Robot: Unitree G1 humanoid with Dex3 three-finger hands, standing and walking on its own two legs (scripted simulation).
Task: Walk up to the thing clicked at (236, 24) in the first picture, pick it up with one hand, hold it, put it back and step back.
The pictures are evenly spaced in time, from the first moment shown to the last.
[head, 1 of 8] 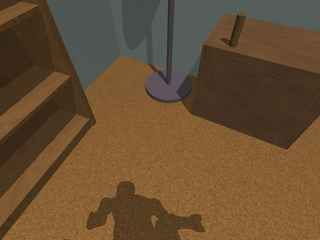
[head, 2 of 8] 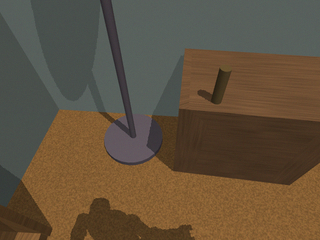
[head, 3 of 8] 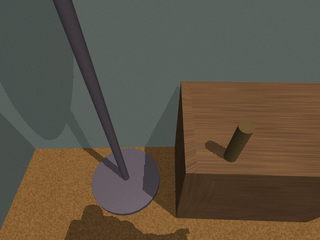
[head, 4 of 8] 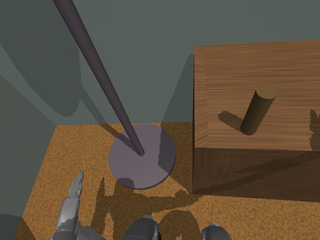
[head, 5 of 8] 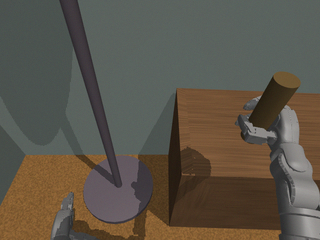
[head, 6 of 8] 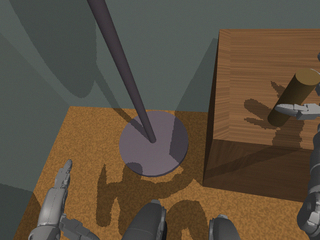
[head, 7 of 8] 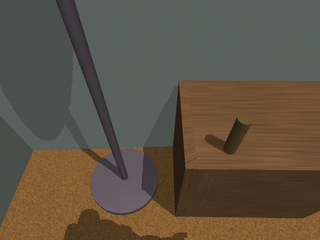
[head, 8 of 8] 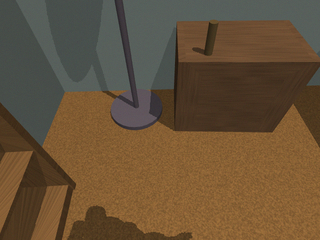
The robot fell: no
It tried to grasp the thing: yes
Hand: right
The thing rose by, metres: 0.25
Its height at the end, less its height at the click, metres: +0.00
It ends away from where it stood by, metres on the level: 0.01
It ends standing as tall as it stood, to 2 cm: yes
